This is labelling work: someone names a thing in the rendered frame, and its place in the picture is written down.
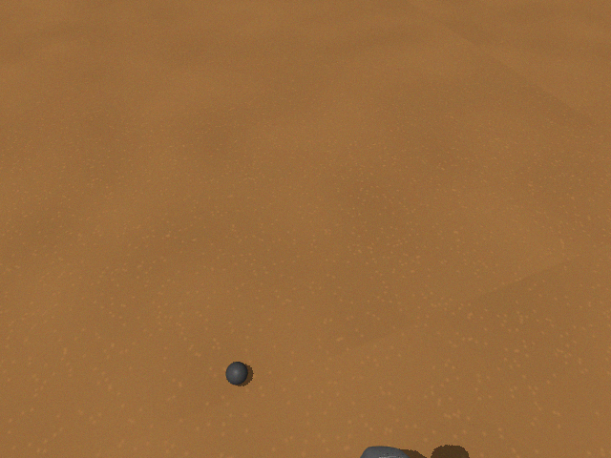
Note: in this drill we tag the ball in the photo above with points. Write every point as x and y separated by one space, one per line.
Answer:
236 373

